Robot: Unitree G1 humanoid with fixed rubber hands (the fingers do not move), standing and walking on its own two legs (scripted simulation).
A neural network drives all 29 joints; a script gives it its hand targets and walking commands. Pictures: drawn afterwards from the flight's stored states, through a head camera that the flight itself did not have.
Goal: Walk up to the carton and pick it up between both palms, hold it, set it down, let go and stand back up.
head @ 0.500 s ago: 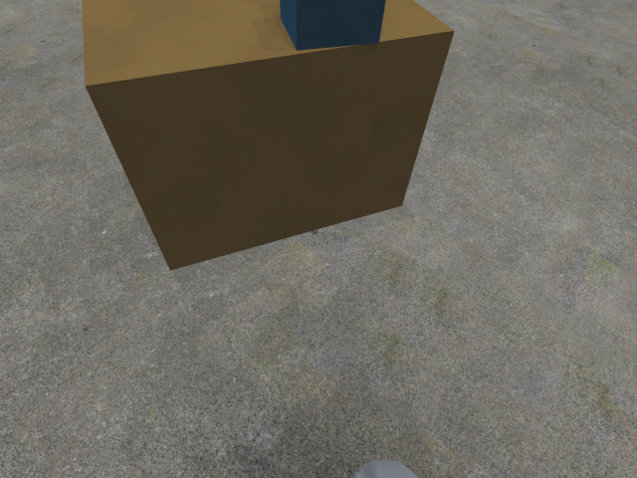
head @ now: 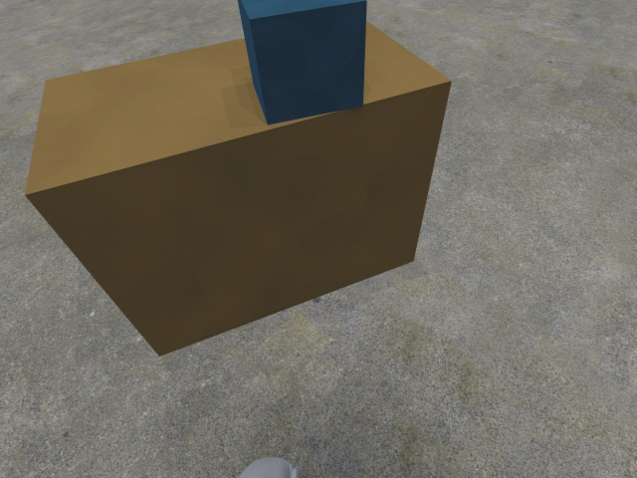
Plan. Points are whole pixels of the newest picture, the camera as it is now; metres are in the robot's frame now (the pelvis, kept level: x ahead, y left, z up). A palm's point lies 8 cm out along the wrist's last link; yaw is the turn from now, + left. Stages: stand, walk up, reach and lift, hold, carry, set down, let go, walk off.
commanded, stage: walk up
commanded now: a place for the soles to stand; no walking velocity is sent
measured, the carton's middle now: (301, 49) +0.98 +0.09 +0.10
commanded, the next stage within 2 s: none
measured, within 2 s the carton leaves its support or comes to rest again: neither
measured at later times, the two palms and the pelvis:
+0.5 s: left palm (137, 392) +0.27 +0.32 -0.12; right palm (462, 396) +0.27 -0.17 -0.10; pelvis +0.22 +0.07 +0.01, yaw +3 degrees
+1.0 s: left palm (181, 298) +0.43 +0.28 -0.10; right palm (451, 285) +0.48 -0.20 -0.13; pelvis +0.42 +0.04 +0.01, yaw +3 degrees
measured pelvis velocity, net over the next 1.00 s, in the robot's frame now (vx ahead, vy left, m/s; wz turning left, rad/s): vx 0.42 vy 0.04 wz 0.06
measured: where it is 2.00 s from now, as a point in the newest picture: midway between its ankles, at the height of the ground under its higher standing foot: (317, 396)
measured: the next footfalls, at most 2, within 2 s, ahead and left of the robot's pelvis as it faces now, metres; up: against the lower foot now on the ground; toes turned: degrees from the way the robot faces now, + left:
left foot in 0.26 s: +0.30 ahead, +0.17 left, +0.00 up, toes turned +8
right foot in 0.74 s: +0.47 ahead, -0.06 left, +0.00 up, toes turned -4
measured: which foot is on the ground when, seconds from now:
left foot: up 0.00-0.24, down 0.26-0.76, up 0.78-1.00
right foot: down 0.00-0.30, up 0.32-0.72, down 0.74-1.00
